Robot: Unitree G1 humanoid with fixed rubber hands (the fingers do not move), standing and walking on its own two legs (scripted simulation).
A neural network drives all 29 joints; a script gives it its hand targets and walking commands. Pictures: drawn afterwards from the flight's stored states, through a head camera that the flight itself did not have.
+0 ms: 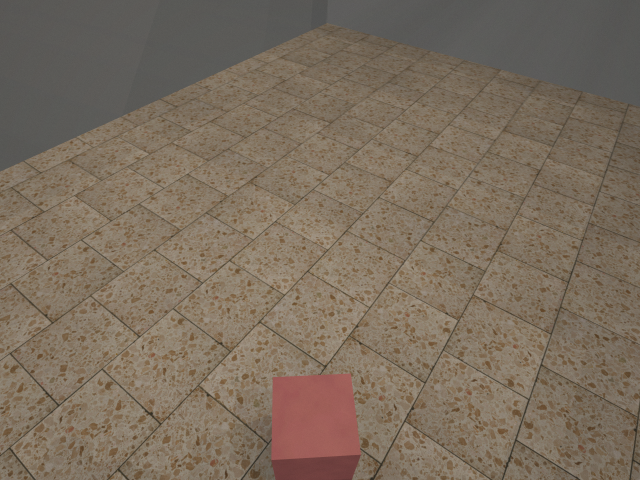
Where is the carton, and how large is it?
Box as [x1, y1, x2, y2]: [271, 374, 360, 479]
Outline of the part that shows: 350,374 273,377 271,460 275,479 351,479 360,455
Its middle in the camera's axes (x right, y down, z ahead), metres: -0.01 +0.51 +1.07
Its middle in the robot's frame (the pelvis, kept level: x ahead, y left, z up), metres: +0.41 +0.00 -0.66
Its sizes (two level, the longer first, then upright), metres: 0.210 0.200 0.250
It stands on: the floor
